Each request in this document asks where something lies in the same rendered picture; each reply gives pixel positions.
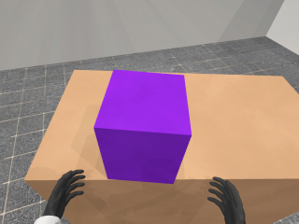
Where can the pedestal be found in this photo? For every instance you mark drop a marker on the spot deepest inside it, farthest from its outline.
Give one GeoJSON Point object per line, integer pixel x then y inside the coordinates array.
{"type": "Point", "coordinates": [245, 129]}

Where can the robot left hand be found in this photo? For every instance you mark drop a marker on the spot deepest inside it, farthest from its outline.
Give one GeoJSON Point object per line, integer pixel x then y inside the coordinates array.
{"type": "Point", "coordinates": [60, 196]}

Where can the robot right hand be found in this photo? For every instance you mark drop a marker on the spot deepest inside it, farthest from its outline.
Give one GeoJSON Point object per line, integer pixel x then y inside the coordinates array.
{"type": "Point", "coordinates": [230, 204]}

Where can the carton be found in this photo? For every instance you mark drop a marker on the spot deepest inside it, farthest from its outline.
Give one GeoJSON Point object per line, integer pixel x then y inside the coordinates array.
{"type": "Point", "coordinates": [143, 127]}

